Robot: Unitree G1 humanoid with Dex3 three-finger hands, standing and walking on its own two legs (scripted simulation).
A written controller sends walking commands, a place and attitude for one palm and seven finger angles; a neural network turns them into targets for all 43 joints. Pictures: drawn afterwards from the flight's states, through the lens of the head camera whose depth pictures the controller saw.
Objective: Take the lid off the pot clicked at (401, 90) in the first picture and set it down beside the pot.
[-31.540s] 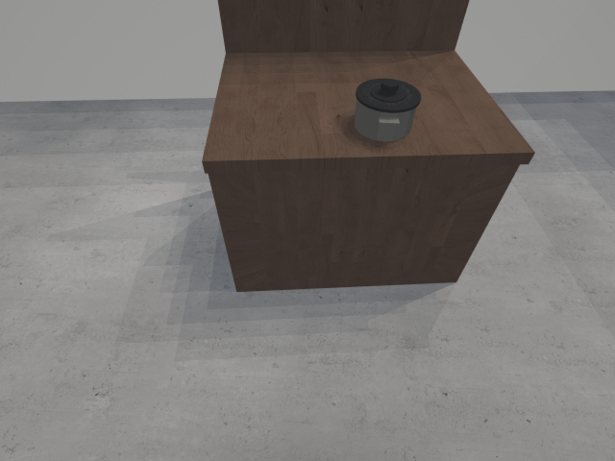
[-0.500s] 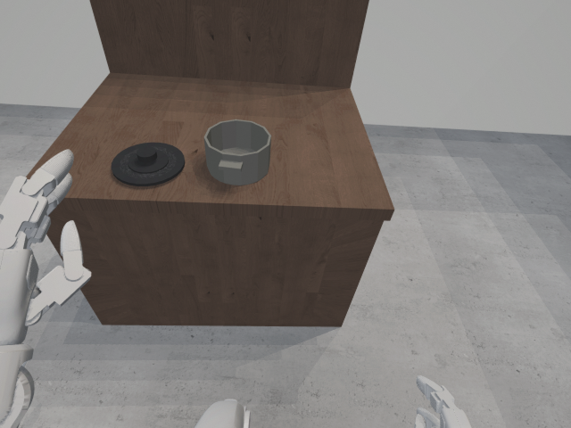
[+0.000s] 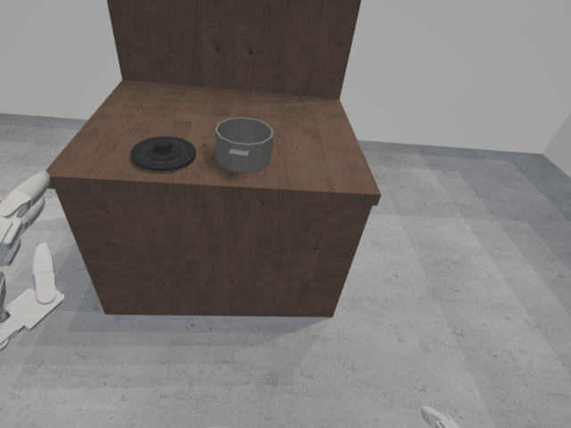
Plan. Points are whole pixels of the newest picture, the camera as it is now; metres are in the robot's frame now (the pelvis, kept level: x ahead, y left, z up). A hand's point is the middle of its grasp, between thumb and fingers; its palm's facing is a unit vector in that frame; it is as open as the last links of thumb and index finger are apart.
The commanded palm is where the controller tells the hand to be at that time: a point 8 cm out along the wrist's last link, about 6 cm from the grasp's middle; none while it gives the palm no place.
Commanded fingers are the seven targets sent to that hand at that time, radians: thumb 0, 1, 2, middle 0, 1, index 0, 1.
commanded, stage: stop stepping back and stand still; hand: left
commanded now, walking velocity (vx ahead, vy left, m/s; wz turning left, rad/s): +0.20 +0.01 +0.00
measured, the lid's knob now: (163, 144) +0.84 +0.38 -0.04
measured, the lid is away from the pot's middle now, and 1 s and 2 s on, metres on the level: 0.23 0.23 0.23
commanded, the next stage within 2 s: let the arm hang, fingers relaxed in 1.64 s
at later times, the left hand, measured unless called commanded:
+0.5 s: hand out of the picture +0.08 +0.22 -0.13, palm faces +0.02 -0.96 -0.27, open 7.4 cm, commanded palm none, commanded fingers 0.00 0.90 0.90 -0.20 -0.30 -0.20 -0.30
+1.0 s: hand out of the picture -0.10 +0.19 -0.15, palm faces +0.15 -0.97 -0.19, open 7.4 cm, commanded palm none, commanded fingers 0.00 0.90 0.90 -0.20 -0.30 -0.20 -0.30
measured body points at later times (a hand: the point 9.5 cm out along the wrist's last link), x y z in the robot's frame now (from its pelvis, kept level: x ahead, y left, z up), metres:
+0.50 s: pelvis -0.09 +0.02 -0.03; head -0.13 +0.03 +0.41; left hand +0.08 +0.27 -0.11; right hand -0.01 -0.24 -0.13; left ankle -0.06 +0.12 -0.71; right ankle -0.07 -0.12 -0.70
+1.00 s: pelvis -0.07 +0.02 +0.02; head -0.04 +0.02 +0.47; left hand -0.11 +0.24 -0.13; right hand +0.03 -0.21 -0.12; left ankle -0.07 +0.16 -0.71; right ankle -0.09 -0.11 -0.71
